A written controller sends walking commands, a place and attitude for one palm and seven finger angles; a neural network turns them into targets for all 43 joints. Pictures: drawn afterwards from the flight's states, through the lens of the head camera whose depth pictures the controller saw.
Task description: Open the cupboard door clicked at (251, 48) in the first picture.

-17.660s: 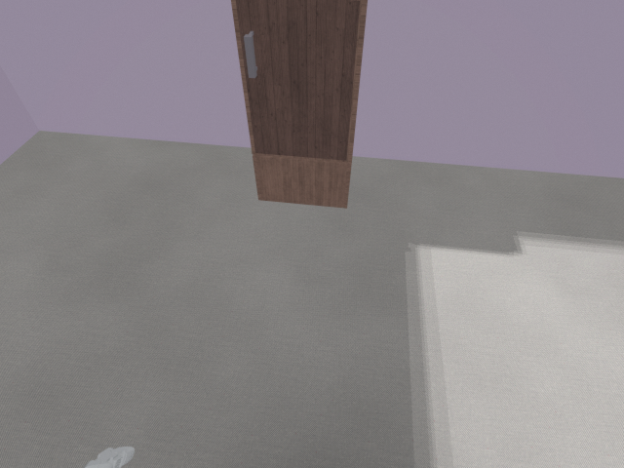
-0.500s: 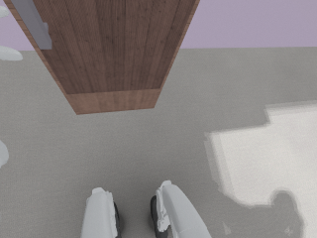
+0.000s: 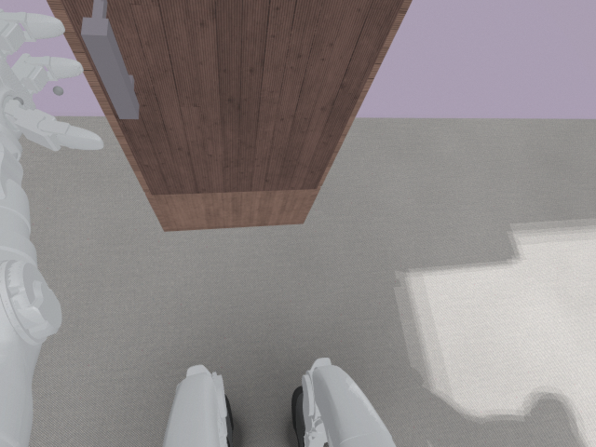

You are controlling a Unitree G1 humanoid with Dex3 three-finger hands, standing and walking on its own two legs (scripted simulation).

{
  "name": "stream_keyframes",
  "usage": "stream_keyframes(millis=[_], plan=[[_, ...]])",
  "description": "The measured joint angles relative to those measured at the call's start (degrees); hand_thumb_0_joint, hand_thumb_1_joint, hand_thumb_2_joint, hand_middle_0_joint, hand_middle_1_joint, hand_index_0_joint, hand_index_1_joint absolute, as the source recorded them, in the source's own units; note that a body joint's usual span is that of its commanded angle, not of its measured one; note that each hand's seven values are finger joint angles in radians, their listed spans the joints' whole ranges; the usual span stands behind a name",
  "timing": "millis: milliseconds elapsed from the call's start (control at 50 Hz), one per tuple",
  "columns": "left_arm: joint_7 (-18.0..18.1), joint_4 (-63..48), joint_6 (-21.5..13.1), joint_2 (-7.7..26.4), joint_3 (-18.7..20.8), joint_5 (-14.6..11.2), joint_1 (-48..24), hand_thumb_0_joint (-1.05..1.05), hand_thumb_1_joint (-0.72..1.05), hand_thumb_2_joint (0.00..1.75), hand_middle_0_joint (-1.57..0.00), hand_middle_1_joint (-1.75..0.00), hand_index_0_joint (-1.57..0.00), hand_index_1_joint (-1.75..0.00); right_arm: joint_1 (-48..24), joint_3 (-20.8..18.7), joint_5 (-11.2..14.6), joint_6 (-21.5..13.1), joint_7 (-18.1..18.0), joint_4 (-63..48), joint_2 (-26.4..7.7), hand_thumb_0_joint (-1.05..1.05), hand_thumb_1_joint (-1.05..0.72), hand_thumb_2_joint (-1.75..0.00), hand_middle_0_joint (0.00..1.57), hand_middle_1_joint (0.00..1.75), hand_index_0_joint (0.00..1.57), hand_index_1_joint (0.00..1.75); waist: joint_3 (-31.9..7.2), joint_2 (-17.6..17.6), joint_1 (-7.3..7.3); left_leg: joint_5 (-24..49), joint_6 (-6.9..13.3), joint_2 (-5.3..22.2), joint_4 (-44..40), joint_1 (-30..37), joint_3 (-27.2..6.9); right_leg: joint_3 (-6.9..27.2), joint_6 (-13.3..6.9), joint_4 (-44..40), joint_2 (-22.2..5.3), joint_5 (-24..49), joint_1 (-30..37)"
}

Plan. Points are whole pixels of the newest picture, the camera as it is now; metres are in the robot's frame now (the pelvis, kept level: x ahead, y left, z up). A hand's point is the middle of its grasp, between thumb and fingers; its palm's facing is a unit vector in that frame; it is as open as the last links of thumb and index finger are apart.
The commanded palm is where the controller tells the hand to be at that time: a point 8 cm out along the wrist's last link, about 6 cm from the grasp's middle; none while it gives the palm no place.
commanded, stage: move the hooked fingers beside the handle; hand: left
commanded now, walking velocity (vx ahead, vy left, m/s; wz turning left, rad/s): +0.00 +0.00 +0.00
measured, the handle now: (115, 61) +0.59 +0.18 +0.06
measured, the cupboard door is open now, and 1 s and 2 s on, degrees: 0 0 0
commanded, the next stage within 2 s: slide the fingers in behind the handle in 0.18 s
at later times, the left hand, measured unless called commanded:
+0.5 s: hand (71, 92) +0.53 +0.22 +0.06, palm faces +0.00 -1.00 -0.01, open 14.0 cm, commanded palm +0.52 +0.25 +0.06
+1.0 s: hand (98, 90) +0.54 +0.19 +0.06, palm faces +0.01 -1.00 +0.01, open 13.9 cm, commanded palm +0.52 +0.22 +0.06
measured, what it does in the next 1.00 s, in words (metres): stands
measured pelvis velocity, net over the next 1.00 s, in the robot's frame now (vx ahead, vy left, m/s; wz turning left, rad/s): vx -0.01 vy -0.01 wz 0.00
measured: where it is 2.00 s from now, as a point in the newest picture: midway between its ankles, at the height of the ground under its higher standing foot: outside the picture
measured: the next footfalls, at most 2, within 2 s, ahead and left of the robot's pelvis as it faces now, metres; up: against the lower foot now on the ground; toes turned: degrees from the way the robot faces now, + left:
none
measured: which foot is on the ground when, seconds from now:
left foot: down 0.00-1.00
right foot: down 0.00-1.00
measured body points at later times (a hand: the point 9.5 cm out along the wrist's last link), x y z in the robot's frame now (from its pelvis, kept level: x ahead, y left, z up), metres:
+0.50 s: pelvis -0.01 -0.02 -0.01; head +0.17 +0.02 +0.41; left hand +0.53 +0.27 +0.06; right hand -0.01 -0.28 -0.11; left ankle +0.03 +0.09 -0.63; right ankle +0.02 -0.14 -0.63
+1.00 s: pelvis -0.01 -0.01 -0.01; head +0.17 +0.02 +0.41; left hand +0.53 +0.25 +0.06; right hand -0.01 -0.27 -0.11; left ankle +0.03 +0.09 -0.63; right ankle +0.02 -0.14 -0.63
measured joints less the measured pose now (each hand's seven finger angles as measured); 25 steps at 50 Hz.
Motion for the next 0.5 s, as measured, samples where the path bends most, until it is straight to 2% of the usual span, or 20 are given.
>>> stream_keyframes(millis=[120,280,400,500], plan=[[0.77,0.17,-2.45,0.15,1.17,0.24,-0.06,-0.01,-0.50,0.30,-0.30,-1.20,-0.30,-1.20,-0.66,0.18,0.17,0.41,0.09,0.11,0.00,0.00,-0.90,-0.90,0.21,0.30,0.20,0.30,0.78,-0.15,0.03,-0.08,-0.22,0.17,0.71,-0.46,0.16,0.20,-0.24,1.21,0.11,-0.27,-0.81],[-0.59,0.93,-1.54,2.58,1.85,0.18,-1.53,-0.01,-0.50,0.30,-0.30,-1.20,-0.30,-1.20,-0.63,0.58,0.54,0.60,-0.49,0.76,0.16,0.00,-0.90,-0.90,0.21,0.30,0.20,0.30,1.28,0.06,-0.11,0.10,-0.73,0.45,1.50,-1.96,-0.28,-0.16,-0.80,2.34,0.38,-0.36,-2.42],[-1.56,0.38,-1.06,2.03,1.00,-1.21,-1.38,-0.01,-0.50,0.30,-0.30,-1.20,-0.30,-1.20,-0.11,0.46,0.78,0.63,-0.54,1.59,0.17,0.00,-0.90,-0.90,0.21,0.30,0.20,0.30,1.01,0.07,0.45,0.30,-1.07,0.61,1.14,-1.62,-0.46,-0.31,-1.13,2.14,0.58,-0.27,-2.18],[-0.94,1.61,0.25,1.75,0.47,-0.71,-1.86,-0.01,-0.50,0.30,-0.30,-1.20,-0.30,-1.20,-0.08,0.46,0.86,0.17,-0.73,1.31,-0.04,0.00,-0.90,-0.90,0.21,0.30,0.20,0.30,0.74,0.06,0.02,0.36,-1.31,0.75,1.24,-1.69,-0.85,-0.64,-1.38,2.15,0.77,-0.24,-2.13]])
